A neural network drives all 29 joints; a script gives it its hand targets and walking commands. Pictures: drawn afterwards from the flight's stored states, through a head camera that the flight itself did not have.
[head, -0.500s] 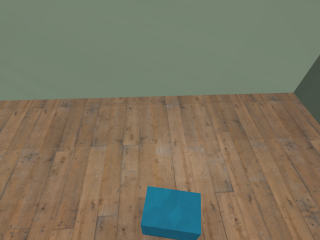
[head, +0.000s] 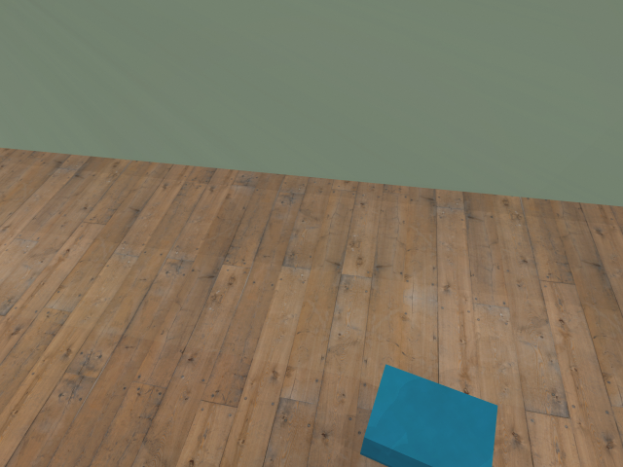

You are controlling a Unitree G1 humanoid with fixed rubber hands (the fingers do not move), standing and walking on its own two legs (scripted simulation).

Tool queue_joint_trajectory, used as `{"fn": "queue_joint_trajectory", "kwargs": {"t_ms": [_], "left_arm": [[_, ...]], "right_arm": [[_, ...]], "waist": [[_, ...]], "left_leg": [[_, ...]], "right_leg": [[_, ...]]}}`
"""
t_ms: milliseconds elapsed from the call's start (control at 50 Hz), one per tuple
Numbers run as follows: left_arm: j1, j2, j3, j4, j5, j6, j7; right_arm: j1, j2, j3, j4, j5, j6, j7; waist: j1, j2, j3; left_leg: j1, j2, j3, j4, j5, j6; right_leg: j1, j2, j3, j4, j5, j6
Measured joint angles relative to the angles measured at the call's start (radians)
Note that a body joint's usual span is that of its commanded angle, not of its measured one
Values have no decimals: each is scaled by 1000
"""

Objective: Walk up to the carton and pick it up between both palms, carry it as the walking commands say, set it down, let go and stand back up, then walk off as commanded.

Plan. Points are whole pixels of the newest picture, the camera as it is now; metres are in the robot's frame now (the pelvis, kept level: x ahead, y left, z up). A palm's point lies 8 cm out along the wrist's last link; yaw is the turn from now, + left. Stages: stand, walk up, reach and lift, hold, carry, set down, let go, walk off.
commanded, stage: walk off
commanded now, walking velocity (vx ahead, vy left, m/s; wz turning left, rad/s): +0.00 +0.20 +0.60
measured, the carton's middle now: (424, 431) +0.33 -0.28 -0.66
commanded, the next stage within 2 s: stand in 0.68 s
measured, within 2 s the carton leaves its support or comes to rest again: neither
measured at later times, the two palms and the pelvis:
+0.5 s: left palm out of the picture -0.05 +0.44 -0.12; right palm (389, 454) +0.18 -0.09 -0.10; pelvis -0.01 +0.14 +0.00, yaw +19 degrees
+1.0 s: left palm out of the picture -0.12 +0.46 -0.09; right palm out of the picture +0.17 +0.00 -0.12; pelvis -0.03 +0.19 +0.02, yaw +32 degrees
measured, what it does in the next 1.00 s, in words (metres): steps to the left, turning left: left foot, then right foot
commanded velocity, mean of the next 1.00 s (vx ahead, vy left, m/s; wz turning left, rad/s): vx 0.00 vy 0.13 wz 0.40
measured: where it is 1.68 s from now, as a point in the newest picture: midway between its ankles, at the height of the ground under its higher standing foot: outside the picture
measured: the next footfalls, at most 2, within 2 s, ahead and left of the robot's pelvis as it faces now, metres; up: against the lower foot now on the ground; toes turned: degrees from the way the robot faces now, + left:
left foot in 0.38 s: +0.02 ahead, +0.27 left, +0.00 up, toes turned +22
right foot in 0.78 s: +0.05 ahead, +0.13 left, +0.00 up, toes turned +29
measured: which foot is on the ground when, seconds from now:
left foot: up 0.00-0.36, down 0.38-0.78, up 0.80-1.00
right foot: down 0.00-0.38, up 0.40-0.76, down 0.78-1.00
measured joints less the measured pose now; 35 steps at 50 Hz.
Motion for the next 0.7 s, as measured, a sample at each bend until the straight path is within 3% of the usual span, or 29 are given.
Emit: {"fn": "queue_joint_trajectory", "kwargs": {"t_ms": [40, 120, 180, 240, 340, 380, 400, 440, 520, 580, 700], "left_arm": [[24, 6, 5, 5, 11, -2, 1], [68, 21, 21, 12, 13, -4, -6], [82, 26, 30, 7, 22, -12, -15], [89, 30, 40, 2, 30, -17, -26], [96, 54, 59, 2, 22, -16, -47], [107, 72, 64, 3, 18, -12, -53], [102, 82, 68, 3, 20, -3, -56], [78, 86, 68, -9, 16, 28, -50], [25, 58, 54, -31, 10, 35, -38], [2, 35, 42, -35, 6, 34, -32], [-28, -12, 22, -33, -6, 23, -16]], "right_arm": [[-2, 2, -6, -2, -18, 2, 2], [-7, -16, -28, -15, -22, 0, 26], [-9, -26, -34, -19, -5, 4, 36], [-23, -21, -27, -31, 9, 5, 43], [-67, 4, -14, -59, 7, -3, 38], [-75, 8, -14, -65, -5, -19, 32], [-79, 16, -14, -62, -7, -29, 31], [-69, 25, -8, -54, 1, -43, 27], [-36, 28, -5, -40, -3, -33, 1], [-20, 24, -4, -42, -6, -30, -3], [8, 25, 0, -38, -15, -23, 4]], "waist": [[7, 8, -4], [19, 9, -1], [28, -5, 5], [37, -23, 14], [55, -55, 23], [54, -70, 15], [52, -85, 20], [50, -95, 24], [26, -93, 26], [2, -81, 22], [-22, -38, 14]], "left_leg": [[-87, 9, 17, 239, -105, -50], [-195, 97, 25, 561, -59, -133], [-204, 170, 22, 578, -26, -178], [-164, 231, 47, 432, -30, -194], [-37, 250, 124, 134, -83, -157], [31, 228, 146, -14, 31, -120], [12, 213, 142, 9, 50, -95], [-13, 199, 128, 47, 9, -61], [8, 161, 95, -34, 40, -31], [17, 125, 74, -70, 65, -6], [25, 53, 35, -84, 82, 26]], "right_leg": [[22, -24, -31, -23, 13, -7], [79, -73, -77, -100, 37, 20], [93, -121, -103, -106, 36, 43], [94, -170, -125, -90, 27, 70], [82, -248, -158, -24, -6, 135], [51, -285, -161, 57, -41, 146], [12, -286, -121, 151, -142, 135], [-87, -227, -34, 380, -285, 115], [-204, -129, -2, 563, -212, 90], [-225, -81, -8, 519, -169, 78], [-137, -8, -2, 253, -144, 40]]}}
